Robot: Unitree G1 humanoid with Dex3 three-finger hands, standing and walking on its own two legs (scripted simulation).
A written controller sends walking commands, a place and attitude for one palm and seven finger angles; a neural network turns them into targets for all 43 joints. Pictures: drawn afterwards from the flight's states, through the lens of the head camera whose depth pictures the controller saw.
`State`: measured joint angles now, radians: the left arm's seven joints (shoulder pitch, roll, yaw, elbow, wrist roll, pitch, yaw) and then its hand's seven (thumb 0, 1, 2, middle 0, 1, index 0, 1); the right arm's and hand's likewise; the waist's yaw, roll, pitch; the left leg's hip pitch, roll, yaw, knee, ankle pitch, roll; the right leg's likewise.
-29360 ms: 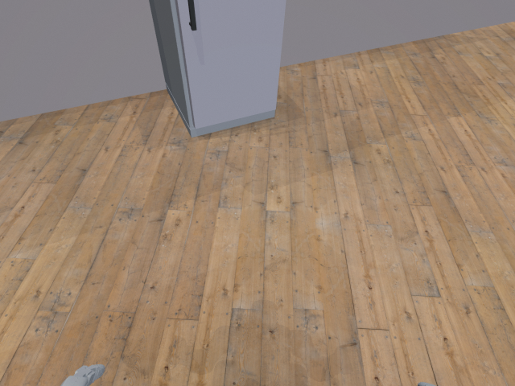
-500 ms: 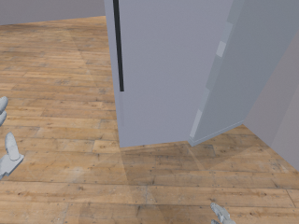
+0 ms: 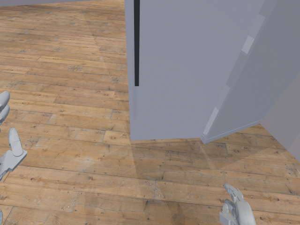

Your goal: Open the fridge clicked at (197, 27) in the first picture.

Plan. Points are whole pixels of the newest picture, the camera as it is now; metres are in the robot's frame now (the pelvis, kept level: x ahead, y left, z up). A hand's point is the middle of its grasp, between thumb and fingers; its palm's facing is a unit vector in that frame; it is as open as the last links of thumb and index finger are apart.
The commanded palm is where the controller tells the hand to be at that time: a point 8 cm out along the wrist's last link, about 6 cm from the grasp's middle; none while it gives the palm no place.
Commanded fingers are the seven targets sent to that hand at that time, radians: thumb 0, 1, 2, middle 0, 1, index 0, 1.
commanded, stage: stop stepping back and stand still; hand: left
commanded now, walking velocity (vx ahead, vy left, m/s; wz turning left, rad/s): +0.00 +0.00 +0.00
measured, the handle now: (136, 43) +0.77 +0.11 +0.11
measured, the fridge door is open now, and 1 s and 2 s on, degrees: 72 72 72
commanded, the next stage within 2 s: let the arm hang, fingers relaxed in 0.38 s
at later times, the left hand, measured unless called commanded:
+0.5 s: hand (13, 157) +0.20 +0.29 +0.15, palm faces +0.42 -0.80 -0.43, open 7.5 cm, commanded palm none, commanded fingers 0.00 0.90 0.90 -0.20 -0.30 -0.20 -0.30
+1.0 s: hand out of the picture -0.03 +0.23 -0.17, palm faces -0.02 -0.98 -0.22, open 7.3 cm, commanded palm none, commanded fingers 0.00 0.90 0.90 -0.20 -0.30 -0.20 -0.30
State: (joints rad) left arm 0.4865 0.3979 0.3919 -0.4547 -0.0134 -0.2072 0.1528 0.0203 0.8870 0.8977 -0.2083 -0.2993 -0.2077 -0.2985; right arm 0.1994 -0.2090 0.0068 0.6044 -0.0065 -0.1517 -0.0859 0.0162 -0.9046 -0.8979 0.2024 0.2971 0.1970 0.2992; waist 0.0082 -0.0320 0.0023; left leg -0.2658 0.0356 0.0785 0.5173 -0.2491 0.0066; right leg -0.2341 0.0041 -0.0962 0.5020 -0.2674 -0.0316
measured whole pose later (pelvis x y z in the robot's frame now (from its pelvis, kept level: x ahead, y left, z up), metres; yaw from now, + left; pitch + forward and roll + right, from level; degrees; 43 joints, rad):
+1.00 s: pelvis -0.02 +0.02 +0.00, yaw +1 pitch +0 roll -1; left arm 0.29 0.26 0.00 1.06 0.02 0.02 -0.01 0.01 0.94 0.90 -0.20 -0.30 -0.20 -0.30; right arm 0.27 -0.26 0.00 1.05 -0.02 0.03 -0.01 0.01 -0.91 -0.90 0.20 0.30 0.20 0.30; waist 0.00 -0.02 0.07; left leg -0.28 0.01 0.07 0.48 -0.19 0.04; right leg -0.23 -0.02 -0.11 0.43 -0.20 -0.01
